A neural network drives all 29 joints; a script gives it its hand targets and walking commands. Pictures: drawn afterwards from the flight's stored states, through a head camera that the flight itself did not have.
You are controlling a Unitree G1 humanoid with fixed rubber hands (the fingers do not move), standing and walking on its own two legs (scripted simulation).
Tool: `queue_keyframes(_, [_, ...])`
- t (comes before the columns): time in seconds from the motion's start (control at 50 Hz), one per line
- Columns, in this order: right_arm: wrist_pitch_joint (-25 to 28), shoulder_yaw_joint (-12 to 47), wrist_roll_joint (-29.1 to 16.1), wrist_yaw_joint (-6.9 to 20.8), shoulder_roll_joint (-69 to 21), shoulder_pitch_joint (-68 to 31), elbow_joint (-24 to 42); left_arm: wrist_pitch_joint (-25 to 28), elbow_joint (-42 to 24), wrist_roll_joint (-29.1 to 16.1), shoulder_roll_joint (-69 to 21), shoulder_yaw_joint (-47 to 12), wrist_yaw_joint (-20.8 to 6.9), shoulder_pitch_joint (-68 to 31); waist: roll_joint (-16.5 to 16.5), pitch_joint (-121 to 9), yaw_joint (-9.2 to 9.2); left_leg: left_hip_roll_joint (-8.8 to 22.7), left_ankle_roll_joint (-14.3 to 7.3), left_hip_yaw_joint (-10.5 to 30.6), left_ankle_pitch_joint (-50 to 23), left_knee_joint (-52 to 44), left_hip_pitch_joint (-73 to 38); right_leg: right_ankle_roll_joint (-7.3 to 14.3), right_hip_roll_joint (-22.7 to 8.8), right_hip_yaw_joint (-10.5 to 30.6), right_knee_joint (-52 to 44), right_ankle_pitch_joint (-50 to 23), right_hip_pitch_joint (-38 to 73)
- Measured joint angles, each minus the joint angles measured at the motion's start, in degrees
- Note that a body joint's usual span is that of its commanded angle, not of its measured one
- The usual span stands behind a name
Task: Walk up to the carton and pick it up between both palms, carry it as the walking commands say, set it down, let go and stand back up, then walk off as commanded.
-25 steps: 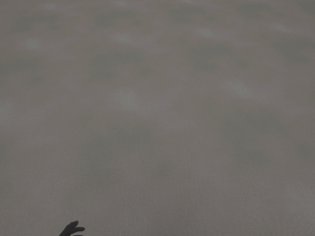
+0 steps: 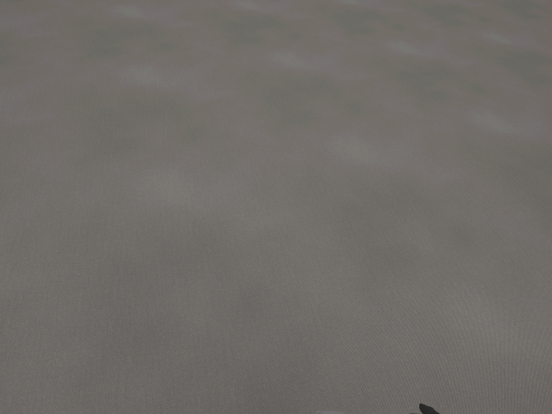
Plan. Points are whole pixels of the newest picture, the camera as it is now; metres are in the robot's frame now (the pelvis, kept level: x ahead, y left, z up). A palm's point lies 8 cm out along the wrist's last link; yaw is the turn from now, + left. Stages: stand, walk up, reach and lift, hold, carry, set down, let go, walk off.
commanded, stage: walk up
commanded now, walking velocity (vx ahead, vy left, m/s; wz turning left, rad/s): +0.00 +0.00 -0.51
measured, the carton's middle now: out of the picture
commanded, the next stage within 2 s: none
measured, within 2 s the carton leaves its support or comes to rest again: neither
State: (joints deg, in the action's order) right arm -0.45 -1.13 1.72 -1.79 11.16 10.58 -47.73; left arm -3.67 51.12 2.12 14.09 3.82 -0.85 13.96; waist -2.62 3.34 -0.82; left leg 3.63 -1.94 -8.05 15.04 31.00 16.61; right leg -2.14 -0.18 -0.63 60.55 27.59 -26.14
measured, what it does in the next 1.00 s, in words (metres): steps on the spot, turning right: right foot, then left foot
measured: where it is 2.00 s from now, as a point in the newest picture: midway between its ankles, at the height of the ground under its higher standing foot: outside the picture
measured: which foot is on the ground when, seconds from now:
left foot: down 0.00-0.22, up 0.24-0.56, down 0.58-1.00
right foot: up 0.00-0.20, down 0.22-0.58, up 0.60-1.00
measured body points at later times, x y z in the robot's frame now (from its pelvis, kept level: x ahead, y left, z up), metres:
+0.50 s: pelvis -0.01 +0.00 +0.00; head +0.02 +0.00 +0.45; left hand +0.14 +0.24 -0.13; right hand +0.01 -0.29 -0.12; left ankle +0.03 +0.12 -0.70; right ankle -0.06 -0.12 -0.74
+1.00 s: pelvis -0.03 +0.06 +0.00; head -0.01 +0.05 +0.45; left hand +0.20 +0.21 -0.13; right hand -0.12 -0.20 -0.14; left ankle +0.04 +0.12 -0.74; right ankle -0.11 -0.04 -0.72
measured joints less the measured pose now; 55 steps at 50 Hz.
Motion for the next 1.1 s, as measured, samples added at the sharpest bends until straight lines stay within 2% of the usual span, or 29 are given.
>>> queue_keyframes(0.04, [0.1, 0.4, 0.0, -0.1, 0.2, 0.8, -1.0, 0.2, -0.4, -0.2, -0.1, -0.8, -0.4, -0.3, 0.7, -0.1, 0.13, 0.9, 0.1, -0.9, -0.7, -1.5, -0.9, -0.7, -0.6, -1.8, -0.1, -0.8, 0.8])
queue_keyframes(0.1, [0.4, 0.7, 0.0, 0.2, 0.8, 2.1, -2.0, 0.1, -1.1, -0.6, -0.3, -1.7, -0.7, -1.1, 1.8, -0.2, 0.72, 1.9, 0.3, -2.4, -1.1, -2.5, -1.4, -0.7, -1.2, -3.1, -5.0, -1.6, 3.3])
queue_keyframes(0.16, [0.3, 0.5, 0.1, 0.7, 1.5, 3.5, -2.7, 0.5, -2.0, -0.8, -0.4, -2.2, -0.7, -2.0, 2.6, -0.1, 1.53, 3.0, 0.8, -4.0, -0.5, -1.2, -1.1, 0.2, -1.1, -3.5, -14.7, -0.9, 7.7])
queue_keyframes(0.22, [-0.2, 0.0, 0.2, 1.0, 2.9, 5.4, -2.5, 1.6, -3.1, -0.9, 0.0, -2.6, -0.5, -2.5, 2.6, -0.5, 1.86, 4.0, 1.8, -6.1, 2.1, 3.7, 0.6, 1.7, -1.3, -3.5, -27.7, -8.2, 13.3])
queue_keyframes(0.24, [-0.5, -0.2, -0.2, 1.1, 3.7, 5.6, -2.5, 2.1, -3.3, -0.9, 0.0, -2.5, -0.5, -2.6, 3.2, -0.6, 1.84, 4.6, 2.6, -5.9, 3.8, 6.8, 2.0, 2.2, -0.9, -3.0, -28.5, -7.6, 13.3])
queue_keyframes(0.28, [-2.1, -0.9, -1.0, 0.5, 4.7, 5.1, -2.9, 2.7, -3.8, -0.5, -0.4, -2.2, -0.1, -2.2, 4.4, 0.0, 2.26, 3.9, 3.7, -1.3, 11.3, 15.0, 5.1, 2.9, 0.1, -1.9, -26.5, -6.7, 12.3])
queue_keyframes(0.3, [-2.6, -1.0, -1.1, 0.4, 4.8, 4.8, -3.0, 2.9, -4.0, -0.3, -0.3, -2.1, 0.2, -1.8, 4.3, 0.2, 2.38, 3.1, 4.1, 0.3, 12.7, 18.8, 6.5, 3.0, 0.2, -1.3, -26.7, -7.0, 12.4])
queue_keyframes(0.34, [-3.0, -0.9, -1.0, 0.6, 4.9, 4.2, -2.9, 2.8, -4.0, -0.3, 0.0, -2.2, 0.8, -1.2, 3.8, 0.3, 2.43, 2.1, 4.8, 2.0, 11.9, 23.7, 8.5, 2.9, 0.1, 0.0, -28.4, -8.3, 13.1])
queue_keyframes(0.38, [-2.8, -0.8, -0.9, 0.9, 4.9, 3.7, -2.4, 2.4, -3.9, -0.5, 0.4, -2.1, 1.0, -0.9, 3.0, 0.1, 2.2, 1.4, 5.3, 2.9, 10.3, 24.6, 9.4, 2.8, 0.0, 1.2, -30.1, -9.6, 13.5])
queue_keyframes(0.52, [-2.3, -0.9, -2.1, 1.0, 4.0, 0.0, 0.4, 2.2, -3.0, -0.1, 0.9, -1.5, 0.8, -0.5, 1.4, 0.1, 0.63, -0.9, 4.2, 3.8, 9.9, 15.1, 6.5, 1.0, 0.1, 5.2, -31.0, -11.3, 12.2])
queue_keyframes(0.58, [-1.4, -0.9, -2.5, 1.0, 3.3, -0.7, 2.1, 1.5, -2.8, -0.3, 1.6, -1.3, 0.7, -0.2, 0.7, -0.2, 0.31, -1.1, 3.9, 3.1, 2.8, 3.8, 1.8, -0.4, 0.5, 6.6, -28.5, -10.5, 10.3])
queue_keyframes(0.6, [-0.9, -0.8, -2.4, 0.9, 3.0, -0.8, 2.3, 1.3, -2.6, -0.2, 2.0, -1.2, 0.8, -0.5, 0.1, 0.0, 0.24, -1.3, 2.5, 2.6, 1.2, 2.9, 1.5, -0.1, 0.4, 6.9, -25.0, -8.0, 8.7])
queue_keyframes(0.64, [-0.4, -0.3, -1.7, 1.0, 2.3, -0.6, 2.5, 0.5, -2.2, 0.0, 2.0, -0.8, 1.2, -1.0, -0.5, 0.2, 0.06, -1.1, 0.3, 1.4, 1.8, 4.5, 2.1, 0.5, 0.6, 6.1, -14.5, -0.3, 4.7])
queue_keyframes(0.66, [-0.4, -0.1, -1.3, 1.0, 2.0, -0.3, 2.3, 0.4, -2.2, 0.2, 1.8, -0.6, 1.1, -1.0, -0.5, 0.1, 0.0, -0.8, -0.3, 0.9, 2.0, 4.1, 1.7, 0.5, 0.5, 5.0, -9.7, 1.2, 3.0])
queue_keyframes(0.72, [0.0, 0.0, -0.8, 0.8, 1.1, 1.0, 1.5, 0.5, -1.8, 0.2, 1.2, -0.3, 0.1, -1.1, -0.3, -0.2, 0.07, 0.0, -0.9, -0.7, 0.7, 0.7, -0.6, 0.1, -0.5, 1.9, -0.2, 0.0, 0.2])
queue_keyframes(0.78, [0.2, 0.0, -0.8, 0.5, 0.4, 2.6, 0.8, 0.3, -1.5, 0.1, 0.8, -0.4, -0.7, -1.1, 0.4, -0.8, 0.29, 0.8, -1.1, -2.3, -0.7, -2.1, -2.2, -0.8, -1.2, -0.2, 2.6, -2.9, 0.0])
queue_keyframes(0.86, [0.4, -0.2, -0.7, 0.4, 0.3, 4.5, 0.0, -0.1, -1.7, -0.1, 0.0, -0.6, -1.2, -1.5, 1.5, -1.2, 0.95, 1.5, -1.3, -4.5, -1.4, -3.6, -2.8, -1.1, -2.0, -2.1, -1.8, -4.1, 2.3])
queue_keyframes(0.98, [0.1, -0.6, 0.2, 1.2, 2.3, 5.0, -1.4, 0.4, -2.6, -0.9, -0.9, 0.1, -1.3, -4.5, 2.7, 0.5, 2.89, 2.9, -0.9, -8.4, -0.3, -0.3, -1.6, 0.2, -2.0, -3.3, -16.6, -1.1, 8.1])
queue_keyframes(1.02, [-0.4, -0.9, 0.1, 1.5, 3.2, 4.9, -2.0, 0.8, -2.9, -1.0, -1.0, 0.5, -1.2, -5.3, 3.0, 0.6, 3.26, 3.7, -0.4, -9.7, 1.1, 3.0, -0.2, 0.8, -1.8, -3.2, -24.1, -4.6, 10.9])
queue_keyframes(1.04, [-0.7, -1.1, -0.2, 1.6, 3.8, 4.9, -2.2, 1.3, -3.0, -1.0, -1.0, 0.7, -1.1, -5.4, 3.4, 0.5, 3.29, 4.5, 0.0, -10.2, 2.3, 5.5, 0.9, 1.6, -1.4, -2.9, -27.2, -8.9, 11.6])
queue_keyframes(1.06, [-1.4, -1.4, -0.7, 1.6, 4.3, 4.7, -2.5, 1.6, -3.0, -0.7, -1.2, 0.9, -1.1, -5.6, 4.1, 0.6, 3.32, 4.6, 1.2, -8.5, 6.4, 8.6, 2.4, 2.3, -0.8, -2.5, -26.5, -10.3, 10.9])
queue_keyframes(1.1, [-3.0, -1.9, -1.1, 1.5, 4.9, 4.0, -2.6, 2.1, -3.0, -0.2, -1.5, 1.1, -0.6, -5.4, 4.5, 0.9, 2.76, 2.7, 3.6, -2.5, 12.8, 16.6, 5.7, 2.9, -0.1, -1.2, -25.8, -10.2, 10.3])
